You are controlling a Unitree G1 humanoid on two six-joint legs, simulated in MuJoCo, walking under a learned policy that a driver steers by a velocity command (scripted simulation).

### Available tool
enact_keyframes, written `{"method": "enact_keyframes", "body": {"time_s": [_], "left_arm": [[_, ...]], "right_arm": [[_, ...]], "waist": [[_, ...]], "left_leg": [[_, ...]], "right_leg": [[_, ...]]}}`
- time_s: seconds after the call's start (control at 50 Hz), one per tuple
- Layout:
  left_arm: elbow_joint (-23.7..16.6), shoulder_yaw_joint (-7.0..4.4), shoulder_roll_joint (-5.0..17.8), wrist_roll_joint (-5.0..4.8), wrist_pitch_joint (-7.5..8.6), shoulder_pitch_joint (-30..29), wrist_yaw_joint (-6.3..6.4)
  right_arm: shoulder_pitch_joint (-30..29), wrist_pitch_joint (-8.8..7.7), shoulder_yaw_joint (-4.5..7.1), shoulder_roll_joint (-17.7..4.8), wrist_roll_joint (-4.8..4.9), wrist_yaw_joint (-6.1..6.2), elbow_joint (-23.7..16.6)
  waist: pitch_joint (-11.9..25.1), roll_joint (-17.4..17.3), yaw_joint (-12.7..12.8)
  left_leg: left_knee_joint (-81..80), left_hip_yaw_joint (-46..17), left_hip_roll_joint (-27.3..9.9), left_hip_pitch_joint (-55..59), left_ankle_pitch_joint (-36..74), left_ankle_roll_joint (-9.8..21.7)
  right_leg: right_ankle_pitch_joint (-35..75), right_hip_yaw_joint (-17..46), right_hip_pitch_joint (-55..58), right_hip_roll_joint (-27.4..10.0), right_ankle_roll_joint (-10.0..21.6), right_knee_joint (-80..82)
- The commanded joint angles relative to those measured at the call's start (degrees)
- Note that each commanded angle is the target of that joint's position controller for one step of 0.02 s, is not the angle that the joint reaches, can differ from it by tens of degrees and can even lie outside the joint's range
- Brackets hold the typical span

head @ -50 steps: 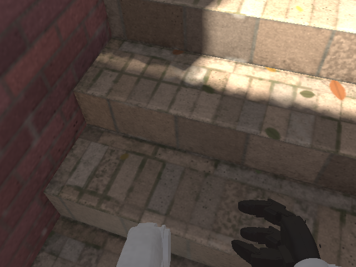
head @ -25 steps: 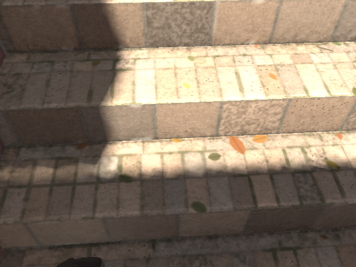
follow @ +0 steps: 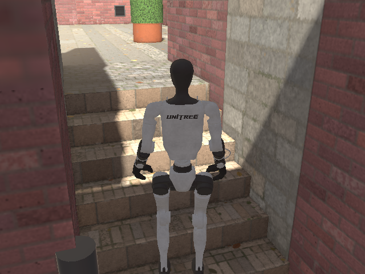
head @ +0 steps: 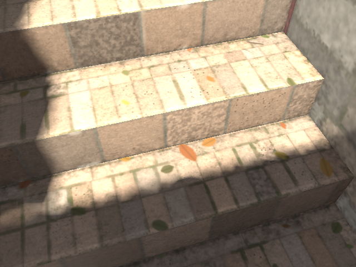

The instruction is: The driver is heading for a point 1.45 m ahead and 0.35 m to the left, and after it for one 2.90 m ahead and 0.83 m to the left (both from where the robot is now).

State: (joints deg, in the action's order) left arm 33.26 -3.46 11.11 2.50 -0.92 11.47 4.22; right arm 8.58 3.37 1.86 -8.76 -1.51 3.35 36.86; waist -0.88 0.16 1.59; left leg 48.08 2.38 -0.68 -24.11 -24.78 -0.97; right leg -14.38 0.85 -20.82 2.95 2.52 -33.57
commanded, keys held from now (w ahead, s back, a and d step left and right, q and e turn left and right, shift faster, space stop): no key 0.76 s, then q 0.24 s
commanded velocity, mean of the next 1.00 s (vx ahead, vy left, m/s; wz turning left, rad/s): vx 0.00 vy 0.00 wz -0.01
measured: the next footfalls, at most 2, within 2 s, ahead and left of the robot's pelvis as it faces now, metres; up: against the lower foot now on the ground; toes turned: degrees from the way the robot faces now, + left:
left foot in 0.04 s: +0.04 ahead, +0.11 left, +0.00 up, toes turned +2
left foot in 1.22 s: +0.00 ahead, +0.13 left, +0.00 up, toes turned +12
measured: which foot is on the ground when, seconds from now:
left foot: up 0.00-0.02, down 0.04-0.96, up 0.98-1.00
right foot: down 0.00-1.00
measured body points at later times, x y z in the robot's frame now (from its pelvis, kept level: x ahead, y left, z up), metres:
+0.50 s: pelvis +0.00 +0.01 +0.01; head -0.01 +0.02 +0.46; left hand +0.06 +0.23 -0.13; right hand +0.09 -0.22 -0.11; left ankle +0.00 +0.11 -0.73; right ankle -0.02 -0.11 -0.73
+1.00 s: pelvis +0.00 -0.01 +0.00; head +0.01 +0.00 +0.45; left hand +0.04 +0.24 -0.14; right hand +0.06 -0.25 -0.14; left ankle +0.00 +0.11 -0.72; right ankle -0.02 -0.11 -0.73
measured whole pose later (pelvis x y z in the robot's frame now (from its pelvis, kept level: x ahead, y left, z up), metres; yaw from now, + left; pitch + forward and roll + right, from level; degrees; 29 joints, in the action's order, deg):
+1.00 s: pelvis +0.00 -0.01 +0.00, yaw +4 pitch +2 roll -1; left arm 49.0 -2.2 9.5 1.7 1.0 17.3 5.3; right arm 17.1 1.2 3.2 -10.6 -0.4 3.5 51.7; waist 0.4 -0.6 -0.4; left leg 38.1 -1.6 0.5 -20.8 -18.7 2.1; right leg -19.7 -6.2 -14.9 -0.4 1.7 -32.8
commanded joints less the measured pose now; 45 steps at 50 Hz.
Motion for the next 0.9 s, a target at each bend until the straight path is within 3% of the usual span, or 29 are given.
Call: {"method": "enact_keyframes", "body": {"time_s": [0.02,0.04,0.06,0.08,0.1,0.12,0.14,0.18,0.22,0.24,0.28,0.3,0.36,0.42,0.46,0.48,0.5,0.78,0.82,0.9], "left_arm": [[-2.25,-0.56,2.77,-1.38,0.42,0.55,-0.68],[-1.96,-0.09,0.00,-1.43,0.98,1.32,-1.91],[-1.49,-0.14,-1.31,-2.00,0.79,3.95,-2.79],[-0.57,-0.48,0.73,-1.88,0.00,4.68,-2.97],[0.85,-0.94,1.40,-1.99,-0.32,4.57,-3.24],[1.73,-0.98,1.25,-1.70,-0.43,4.18,-3.19],[2.52,-0.63,0.60,-1.78,-0.35,3.82,-3.37],[4.11,0.09,-1.26,-1.83,0.28,3.60,-3.86],[5.64,0.44,-2.14,-1.83,0.93,3.46,-3.53],[5.80,0.47,-1.53,-1.65,1.12,2.54,-3.27],[6.68,0.18,0.18,-1.00,1.74,3.63,-2.89],[7.52,0.15,-0.54,-0.79,2.21,4.64,-3.02],[8.80,0.52,-1.71,-1.08,2.75,6.06,-2.61],[9.51,0.64,-1.60,-1.01,3.33,6.45,-2.36],[10.08,0.65,-1.42,-1.02,3.70,7.30,-2.33],[11.91,0.65,-1.22,-1.15,3.29,9.36,-2.02],[11.94,0.85,-1.27,-0.99,3.24,8.52,-1.90],[18.66,1.80,-0.26,-1.29,3.29,10.53,-1.24],[18.84,1.68,0.55,-1.25,3.33,10.33,-1.02],[15.82,0.66,3.54,-1.24,3.04,8.97,0.28]], "right_arm": [[5.08,-1.34,0.29,-0.91,0.10,1.02,-1.29],[3.90,-2.52,0.28,-3.12,-1.28,1.06,-2.06],[1.22,-3.22,0.05,-4.12,-1.36,0.89,-3.64],[0.38,-3.87,0.25,-3.59,-0.90,0.63,-4.69],[-1.67,-4.46,-0.47,-1.31,-0.49,0.31,-5.02],[-2.03,-4.91,-0.84,-0.84,-0.33,0.34,-4.42],[-0.99,-5.25,-0.95,-1.06,-0.31,0.45,-3.71],[0.62,-5.36,-0.33,-2.50,0.03,0.63,-2.54],[3.89,-4.86,0.90,-4.38,0.60,0.82,-0.89],[4.74,-4.84,1.49,-5.03,0.52,0.72,-0.64],[5.44,-5.07,1.61,-3.19,1.12,0.11,-0.11],[5.06,-5.12,1.29,-2.21,1.17,-0.06,0.30],[5.38,-4.78,1.64,-2.66,0.52,0.12,2.46],[5.88,-4.75,1.74,-2.69,0.38,-0.13,3.79],[7.00,-4.80,1.85,-2.77,0.51,-0.28,5.04],[8.19,-4.38,2.11,-3.17,0.05,-0.26,6.28],[7.76,-4.31,1.97,-3.26,-0.07,-0.21,6.58],[12.29,-3.62,0.76,-3.42,0.73,0.18,15.23],[11.94,-3.50,0.79,-4.13,0.89,0.12,15.77],[7.61,-3.45,1.93,-7.04,1.07,0.28,13.13]], "waist": [[7.34,7.04,-1.85],[6.76,-1.98,-0.64],[8.38,-10.58,1.00],[10.14,-15.66,-0.81],[7.65,-12.43,-0.05],[5.37,-10.01,0.02],[3.44,-7.99,-0.18],[2.32,-7.94,-0.26],[2.16,-7.54,-0.78],[2.38,-7.46,-1.15],[4.27,-5.20,-1.28],[3.61,-1.45,-0.80],[0.92,0.73,-0.46],[-0.03,1.46,-0.82],[0.63,1.58,-1.03],[2.37,1.91,-1.34],[0.71,1.62,-1.45],[-0.99,0.96,-1.65],[-1.12,0.68,-1.37],[0.18,0.68,-0.61]], "left_leg": [[-24.19,1.45,0.96,13.64,11.98,1.49],[-26.91,-7.38,-5.72,18.62,24.46,2.36],[-26.75,-14.69,-14.58,20.09,41.09,7.70],[-30.26,-20.39,-19.84,10.54,35.14,14.13],[-31.64,-19.12,-18.34,6.59,28.81,15.52],[-31.10,-16.47,-15.96,5.24,26.97,14.76],[-30.81,-13.64,-13.84,5.87,27.93,13.15],[-28.75,-10.48,-9.46,11.10,23.76,8.86],[-27.70,-9.26,-7.57,13.44,19.95,7.57],[-27.68,-10.12,-7.64,13.80,17.80,7.00],[-28.62,-10.43,-7.18,11.32,12.89,5.48],[-29.98,-8.39,-5.93,11.32,8.08,4.82],[-30.30,-7.17,-5.10,11.95,5.55,4.53],[-29.82,-6.74,-4.87,13.24,8.79,4.48],[-29.59,-6.35,-4.70,14.32,10.51,4.46],[-29.18,-5.58,-4.01,16.54,11.93,4.10],[-28.77,-5.55,-4.07,16.22,13.75,3.96],[-29.13,-5.24,-4.58,15.81,18.37,3.93],[-28.23,-6.15,-4.44,15.09,20.30,4.56],[-21.71,-7.62,-3.59,8.18,21.36,6.23]], "right_leg": [[21.59,11.42,3.15,-11.18,6.45,5.06],[14.15,9.04,-2.90,-7.78,2.61,-0.86],[-7.69,4.64,-7.79,-2.85,-0.13,-5.67],[-13.90,1.88,-0.95,-3.07,-2.36,-11.56],[-12.91,2.04,1.31,-4.39,-3.24,-15.96],[-13.08,1.16,1.13,-4.10,-3.44,-17.90],[-12.13,0.20,0.26,-4.14,-3.83,-16.68],[-9.34,-1.65,-0.36,-3.76,-3.04,-4.17],[-3.58,-3.55,3.21,-2.21,-2.34,8.18],[-0.81,-2.83,4.65,-2.75,-2.32,10.44],[5.25,0.21,8.30,-5.96,-2.04,8.28],[3.86,1.20,6.10,-6.56,-1.52,8.14],[4.21,1.60,4.51,-7.02,-1.20,10.78],[5.83,2.36,3.74,-7.61,-0.70,12.12],[6.13,2.64,4.10,-7.89,-0.48,12.71],[4.81,2.29,4.11,-7.63,-0.33,12.84],[5.35,2.60,3.37,-7.79,-0.22,13.01],[8.71,2.53,6.81,-8.82,0.48,14.77],[8.28,1.22,7.27,-8.68,0.18,13.98],[7.24,-0.57,8.12,-8.91,0.74,8.65]]}}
